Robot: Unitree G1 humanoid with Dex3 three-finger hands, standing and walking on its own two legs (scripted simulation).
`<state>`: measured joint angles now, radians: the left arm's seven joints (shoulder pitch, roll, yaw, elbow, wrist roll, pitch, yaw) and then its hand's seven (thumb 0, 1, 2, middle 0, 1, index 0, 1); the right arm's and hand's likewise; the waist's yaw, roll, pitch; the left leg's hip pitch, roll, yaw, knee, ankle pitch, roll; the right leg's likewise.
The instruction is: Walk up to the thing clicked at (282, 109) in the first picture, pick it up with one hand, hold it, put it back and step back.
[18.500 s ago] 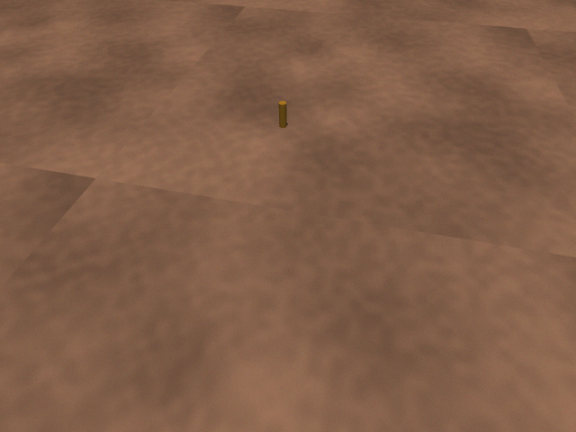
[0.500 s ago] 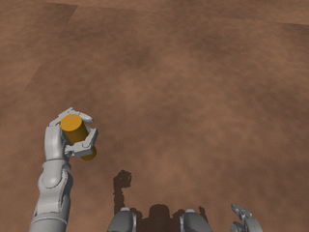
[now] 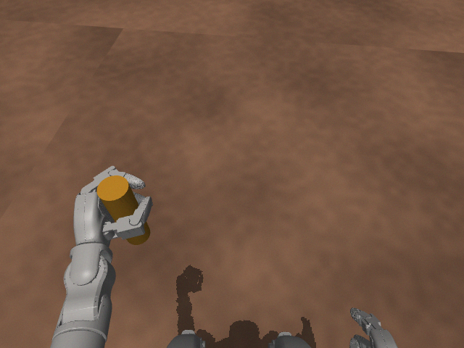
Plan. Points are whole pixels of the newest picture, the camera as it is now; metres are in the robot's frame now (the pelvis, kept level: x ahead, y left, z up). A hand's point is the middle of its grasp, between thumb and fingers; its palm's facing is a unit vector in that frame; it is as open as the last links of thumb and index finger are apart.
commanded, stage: lift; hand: left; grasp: from the side
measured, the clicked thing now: (127, 213) +0.34 +0.19 +0.03
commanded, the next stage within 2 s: hold in 0.02 s
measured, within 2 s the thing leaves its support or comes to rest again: neither
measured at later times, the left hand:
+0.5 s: hand (131, 204) +0.33 +0.17 +0.07, palm faces +0.16 -0.99 -0.01, open 6.0 cm
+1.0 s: hand (127, 203) +0.33 +0.17 +0.08, palm faces +0.15 -0.99 -0.01, open 6.0 cm
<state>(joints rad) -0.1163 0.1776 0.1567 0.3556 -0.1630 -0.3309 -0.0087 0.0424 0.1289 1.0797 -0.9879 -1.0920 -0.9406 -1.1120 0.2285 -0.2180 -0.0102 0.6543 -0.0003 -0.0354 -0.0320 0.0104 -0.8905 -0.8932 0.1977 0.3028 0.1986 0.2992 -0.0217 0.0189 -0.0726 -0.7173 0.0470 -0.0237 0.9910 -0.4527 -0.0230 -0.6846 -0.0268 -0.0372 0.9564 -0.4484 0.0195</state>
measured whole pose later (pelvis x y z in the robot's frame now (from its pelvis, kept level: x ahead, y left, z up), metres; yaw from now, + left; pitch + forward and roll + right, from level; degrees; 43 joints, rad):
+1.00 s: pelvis +0.00 +0.00 +0.02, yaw +0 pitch +6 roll -1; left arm -0.11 0.17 0.14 0.37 -0.16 -0.32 -0.01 0.04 0.13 1.08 -0.99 -1.09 -0.94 -1.11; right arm 0.23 -0.22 -0.01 0.67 0.00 -0.03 -0.03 0.01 -0.90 -0.90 0.20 0.30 0.20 0.30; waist -0.02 0.02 -0.04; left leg -0.56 0.04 -0.01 0.86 -0.40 -0.02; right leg -0.53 -0.03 -0.03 0.83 -0.39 0.02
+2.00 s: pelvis +0.00 +0.00 +0.02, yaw +0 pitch +5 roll -1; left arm -0.10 0.16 0.15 0.37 -0.16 -0.33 -0.01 0.04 0.13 1.08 -0.99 -1.09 -0.94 -1.12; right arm 0.22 -0.22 -0.01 0.66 0.00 -0.04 -0.02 0.01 -0.90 -0.90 0.20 0.30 0.20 0.30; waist -0.02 0.02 -0.03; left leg -0.55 0.04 -0.01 0.84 -0.39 -0.02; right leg -0.52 -0.03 -0.03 0.81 -0.38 0.02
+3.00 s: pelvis -0.01 +0.00 +0.02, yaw +0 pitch +6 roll -1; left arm -0.11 0.16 0.16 0.40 -0.16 -0.35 -0.01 0.04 0.13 1.08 -0.99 -1.10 -0.94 -1.12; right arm 0.21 -0.21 -0.01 0.66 0.00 -0.06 -0.02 0.01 -0.89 -0.90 0.20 0.30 0.20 0.30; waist -0.02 0.01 -0.03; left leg -0.58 0.04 -0.01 0.87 -0.39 -0.02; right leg -0.55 -0.03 -0.03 0.84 -0.38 0.02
